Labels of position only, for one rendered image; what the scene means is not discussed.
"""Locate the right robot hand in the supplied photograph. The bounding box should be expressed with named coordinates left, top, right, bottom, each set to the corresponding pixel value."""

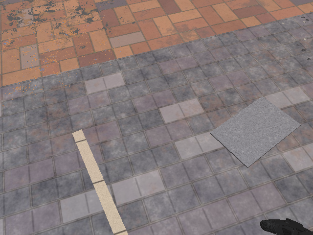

left=260, top=218, right=313, bottom=235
